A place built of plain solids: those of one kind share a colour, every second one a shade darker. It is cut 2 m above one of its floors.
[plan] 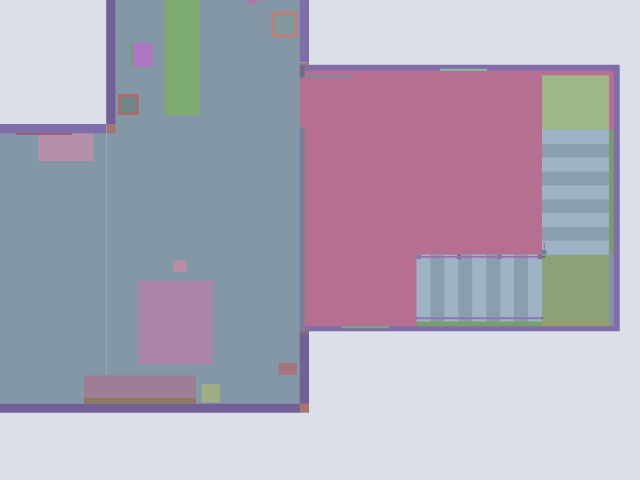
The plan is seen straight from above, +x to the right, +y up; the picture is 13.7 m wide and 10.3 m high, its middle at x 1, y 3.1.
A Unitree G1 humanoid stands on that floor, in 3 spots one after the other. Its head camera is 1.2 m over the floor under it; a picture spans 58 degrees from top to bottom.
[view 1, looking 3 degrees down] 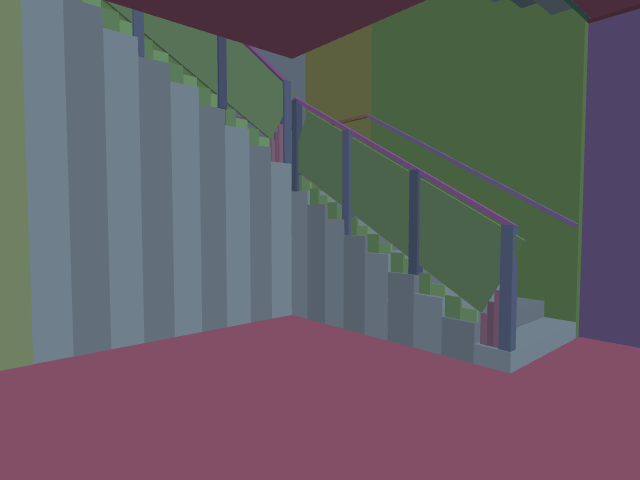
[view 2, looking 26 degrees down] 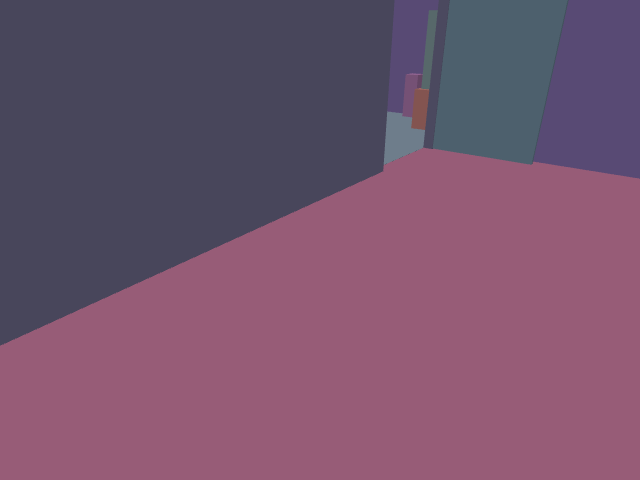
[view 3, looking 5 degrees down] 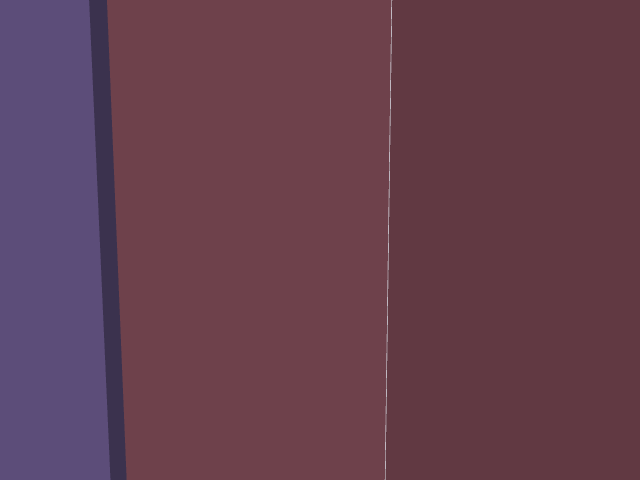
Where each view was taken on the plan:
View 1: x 1.62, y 6.05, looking -42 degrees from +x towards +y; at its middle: tread_slab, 4.88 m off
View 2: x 2.62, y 2.07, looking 128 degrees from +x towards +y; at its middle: floor_slab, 2.74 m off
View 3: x -4.99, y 1.33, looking -171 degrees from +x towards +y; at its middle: lobby_entrance_leaf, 1.19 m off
